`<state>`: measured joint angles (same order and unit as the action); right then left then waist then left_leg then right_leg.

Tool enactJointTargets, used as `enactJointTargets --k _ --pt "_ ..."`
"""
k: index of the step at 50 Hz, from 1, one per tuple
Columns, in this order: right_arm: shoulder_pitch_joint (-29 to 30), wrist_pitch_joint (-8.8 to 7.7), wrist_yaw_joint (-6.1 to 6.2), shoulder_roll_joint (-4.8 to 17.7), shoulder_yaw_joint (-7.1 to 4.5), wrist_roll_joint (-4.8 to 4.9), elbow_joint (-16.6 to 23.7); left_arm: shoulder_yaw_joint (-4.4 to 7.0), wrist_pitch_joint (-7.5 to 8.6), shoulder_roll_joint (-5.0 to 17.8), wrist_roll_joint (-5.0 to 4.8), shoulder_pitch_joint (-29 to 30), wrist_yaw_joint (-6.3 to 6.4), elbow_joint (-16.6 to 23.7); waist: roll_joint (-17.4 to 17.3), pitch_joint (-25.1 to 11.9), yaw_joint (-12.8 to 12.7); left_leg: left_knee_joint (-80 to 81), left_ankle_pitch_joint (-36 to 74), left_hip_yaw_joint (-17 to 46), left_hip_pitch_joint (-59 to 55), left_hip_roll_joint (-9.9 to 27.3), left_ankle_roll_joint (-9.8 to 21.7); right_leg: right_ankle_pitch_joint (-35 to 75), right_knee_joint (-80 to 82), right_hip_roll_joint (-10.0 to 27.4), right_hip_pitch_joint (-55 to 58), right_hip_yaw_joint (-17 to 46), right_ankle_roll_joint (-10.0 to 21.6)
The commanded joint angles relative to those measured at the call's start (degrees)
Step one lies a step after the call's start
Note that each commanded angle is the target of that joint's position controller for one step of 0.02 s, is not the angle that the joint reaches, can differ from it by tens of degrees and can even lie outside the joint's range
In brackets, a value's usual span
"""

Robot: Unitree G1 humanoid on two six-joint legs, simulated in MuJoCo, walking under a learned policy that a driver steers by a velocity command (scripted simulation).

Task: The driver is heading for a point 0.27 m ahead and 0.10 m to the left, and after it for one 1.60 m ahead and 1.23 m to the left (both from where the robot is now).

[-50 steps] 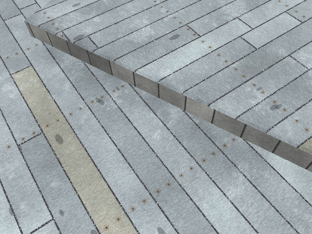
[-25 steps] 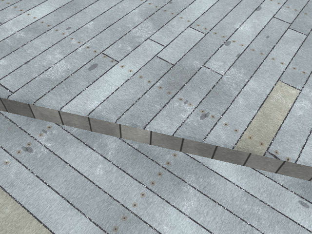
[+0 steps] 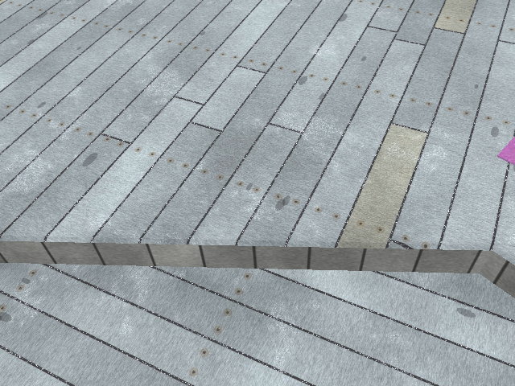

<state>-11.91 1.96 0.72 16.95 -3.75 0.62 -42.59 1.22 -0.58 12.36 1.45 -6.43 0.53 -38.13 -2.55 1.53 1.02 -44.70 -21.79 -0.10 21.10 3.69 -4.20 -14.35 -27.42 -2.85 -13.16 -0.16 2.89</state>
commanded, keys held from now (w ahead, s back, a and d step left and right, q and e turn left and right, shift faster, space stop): w+q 0.22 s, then q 0.78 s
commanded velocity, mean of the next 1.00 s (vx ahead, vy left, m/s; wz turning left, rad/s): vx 0.13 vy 0.00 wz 0.49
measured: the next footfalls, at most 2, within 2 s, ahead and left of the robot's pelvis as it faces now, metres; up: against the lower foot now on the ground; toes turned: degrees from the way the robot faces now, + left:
left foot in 0.18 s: +0.03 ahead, +0.12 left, +0.00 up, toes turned +9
right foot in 0.56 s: +0.31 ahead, -0.01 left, +0.00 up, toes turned +21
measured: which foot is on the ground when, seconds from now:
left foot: up 0.00-0.16, down 0.18-0.54, up 0.56-1.00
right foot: down 0.00-0.18, up 0.20-0.54, down 0.56-1.00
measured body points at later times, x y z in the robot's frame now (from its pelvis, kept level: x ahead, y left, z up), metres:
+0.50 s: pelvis +0.12 +0.04 +0.00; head +0.16 +0.06 +0.44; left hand +0.25 +0.33 -0.10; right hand +0.22 -0.24 -0.11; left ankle -0.01 +0.12 -0.74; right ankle +0.27 -0.04 -0.71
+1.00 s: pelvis +0.17 +0.06 +0.00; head +0.19 +0.10 +0.45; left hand +0.12 +0.38 -0.11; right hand +0.47 -0.07 -0.08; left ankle +0.11 +0.17 -0.73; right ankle +0.27 -0.02 -0.74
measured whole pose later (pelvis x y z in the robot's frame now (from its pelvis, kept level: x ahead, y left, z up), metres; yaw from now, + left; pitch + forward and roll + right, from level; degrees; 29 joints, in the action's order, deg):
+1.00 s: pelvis +0.17 +0.06 +0.00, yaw +35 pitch +0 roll -2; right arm -7.9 4.2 -0.4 17.8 -3.6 0.8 -34.3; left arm 3.7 -0.6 18.5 -0.2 -6.5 1.0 -42.6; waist 0.2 5.2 -1.4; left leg -39.5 -18.9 -1.5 20.3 4.6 -1.6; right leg -9.5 -25.0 3.6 -14.4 -13.7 0.8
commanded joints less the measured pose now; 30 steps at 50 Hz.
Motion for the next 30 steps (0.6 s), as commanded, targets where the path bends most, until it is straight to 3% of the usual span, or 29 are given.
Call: enactJointTargets --k 1,3,5,7,8,9,10,11,12,13,15,17,19,20,21,23,25,26,27,28,29,30 --pt "4.5 -1.11 0.14 7.1 -1.11 0.78 5.5 4.61 0.54 15.2 -0.91 -2.7 0.16 1.3 11.5 -0.3 -4.5 2.5 -3.1 -2.4 2.0 -1.6 2.1 -17.5 14.4 17.5 1.7 16.6 10.3" --pt "5.0 -1.98 0.07 6.4 -0.87 0.98 5.8 4.7 1.0 14.8 -1.88 -4.2 0.42 0.2 9.7 3.0 -4.8 3.5 -5.7 -1.5 6.4 -0.6 4.4 -22.9 15.7 19.9 3.6 20.1 10.5" --pt "3.2 -2.94 -0.37 4.8 -0.52 0.94 5.1 4.66 1.7 14.0 -2.46 -3.4 0.49 -0.2 8.1 2.9 -3.5 7.1 -4.8 -1.5 4.8 -0.2 6.8 -20.9 15.5 20.3 4.5 19.0 10.1" --pt "-3.1 -3.7 -0.91 3.9 -0.6 1.0 2.2 4.62 1.9 13.2 -2.84 0.7 0.19 0.3 7.1 1.0 0.6 16.0 2.0 -4.3 -6.5 -2.0 9.3 -17.0 12.8 17.0 -0.4 12.3 7.9" --pt "-7.5 -3.92 -0.96 4.3 -0.99 0.84 0.1 4.34 2.05 11.6 -2.71 2.0 0.06 0.5 5.9 -0.3 2.4 17.8 3.5 -4.0 -13.6 -3.1 10.2 -15.0 8.2 14.3 -4.4 8.2 6.1" --pt "-13.4 -4.19 -0.8 6.2 -1.72 1.03 -1.6 3.49 2.5 8.2 -2.13 4.0 -0.23 1.5 0.6 -1.9 4.2 20.4 1.3 3.8 -21.8 1.2 12.5 -11.7 -3.6 10.4 -11.7 2.0 3.0" --pt "-17.3 -4.72 -0.74 14.2 -3.89 1.07 -1.5 2.78 3.81 5.3 -1.34 7.0 -0.64 5.1 -14.3 -1.5 4.2 28.2 -6.7 30.1 -27.4 13.6 20.8 -13.4 -21.6 -0.1 -27.0 -6.6 -2.8" --pt "-16.6 -5.65 -1.11 11.8 -3.13 0.19 0.1 3.46 5.23 8.7 -2.06 9.0 -1.05 5.5 -11.3 0.2 6.0 33.8 -8.5 40.6 -29.4 17.8 25.2 -21.3 -31.3 0.1 -35.8 1.7 -2.9" --pt "-12.9 -6.31 -0.83 9.6 -2.36 -0.49 1.4 3.97 6.16 10.3 -3.18 7.1 -1.84 4.9 -8.4 2.2 3.3 32.8 -0.3 36.1 -29.9 16.8 23.7 -17.0 -34.5 2.8 -38.4 4.2 -2.3" --pt "-10.9 -6.64 -0.63 9.0 -2.31 -0.4 2.4 3.98 6.52 10.6 -2.72 6.1 -2.16 3.9 -5.4 2.0 2.2 31.0 11.5 30.1 -30.7 14.2 21.7 -13.0 -34.7 3.7 -38.8 3.8 -2.2" --pt "-8.7 -5.67 0.06 9.0 -2.15 0.15 3.6 4.27 6.54 11.0 -0.79 6.5 -2.11 3.5 -1.5 0.7 1.1 28.7 33.5 21.6 -29.1 11.6 18.7 -7.5 -29.4 4.8 -35.4 2.8 -3.7" --pt "-7.8 -4.32 1.12 9.4 -2.31 0.23 4.4 3.45 5.91 8.3 -0.94 6.6 -2.22 3.2 -1.6 -0.7 0.6 27.9 43.5 15.9 -24.4 8.1 16.9 -2.2 -22.8 2.9 -28.3 0.8 -5.7" --pt "-7.1 -3.26 1.97 10.7 -2.78 0.41 4.7 2.74 5.31 6.7 -1.14 7.4 -2.12 3.0 -3.2 -1.2 0.6 26.7 45.1 11.5 -18.3 4.8 14.7 4.4 -15.1 0.8 -20.7 -0.5 -6.3" --pt "-11.0 -2.65 0.04 10.3 -2.77 -1.52 1.3 1.72 2.7 5.6 1.47 3.1 -2.32 1.1 -4.7 -2.2 0.8 23.3 52.6 8.3 -16.5 1.0 12.7 5.6 -15.9 -0.9 -15.5 -3.5 -5.6" --pt "-11.9 -2.3 -0.71 9.1 -2.65 -1.38 1.1 1.63 1.53 5.8 1.17 2.6 -2.25 1.2 -6.2 -2.6 1.1 22.0 54.4 7.8 -14.6 0.4 11.8 6.6 -14.3 -1.5 -13.0 -3.9 -5.0" --pt "-11.2 -1.79 -1.1 8.2 -2.52 -1.03 1.5 1.79 0.71 7.8 0.36 3.3 -1.65 1.8 -7.2 -2.5 1.6 20.1 51.0 10.7 -12.5 1.0 10.6 7.4 -11.5 -1.4 -9.5 -2.9 -3.9" --pt "-7.5 -1.59 -0.79 9.8 -2.94 -1.04 3.1 2.48 1.0 10.3 0.26 0.5 -0.91 1.1 -7.2 -2.3 -0.3 17.5 46.0 15.7 -12.1 2.3 9.5 6.9 -6.6 -0.7 -5.3 -0.5 -2.7" --pt "-5.2 -1.79 -0.54 10.4 -3.15 -0.65 3.9 2.8 1.53 11.1 0.47 -2.5 -0.21 0.3 -6.1 -2.5 -2.4 14.2 44.7 17.0 -11.5 1.7 8.5 9.4 -2.2 -0.3 -0.9 -0.2 -1.9" --pt "-4.1 -2.13 -0.54 9.4 -2.9 -0.17 4.5 3.2 2.51 12.6 1.09 -6.3 0.61 -0.4 -2.5 -4.5 -4.4 7.0 40.4 15.9 -9.6 -1.2 7.1 15.0 2.7 3.2 5.9 2.3 -0.9" --pt "-7.2 -2.1 -0.4 5.3 -1.87 -0.02 6.2 3.73 3.16 17.0 1.58 -11.8 1.31 0.2 8.7 -12.9 -4.6 -8.3 16.8 11.1 -5.1 -5.6 5.7 28.1 2.4 19.4 16.9 16.6 1.8" --pt "-15.6 -0.76 0.06 4.2 -1.79 -0.14 6.0 4.38 2.0 20.3 0.06 -9.5 1.08 0.6 20.7 -17.7 -0.2 -19.1 -19.3 5.7 3.5 -13.7 5.3 36.8 6.7 30.6 19.0 34.0 9.9" --pt "-16.0 0.61 0.29 7.7 -2.35 -2.14 3.1 3.61 1.37 16.0 -1.26 -7.8 0.86 1.2 13.4 -14.6 0.3 -24.5 -16.5 7.4 4.0 -9.0 5.8 26.5 7.4 28.5 13.9 33.1 11.2"
Keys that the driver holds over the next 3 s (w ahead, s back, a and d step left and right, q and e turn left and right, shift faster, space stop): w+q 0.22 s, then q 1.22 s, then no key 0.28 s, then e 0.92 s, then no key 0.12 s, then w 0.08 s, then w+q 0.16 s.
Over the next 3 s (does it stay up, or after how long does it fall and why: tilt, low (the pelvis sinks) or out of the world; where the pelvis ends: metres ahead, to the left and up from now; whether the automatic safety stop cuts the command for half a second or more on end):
stays up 0.21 0.10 0.01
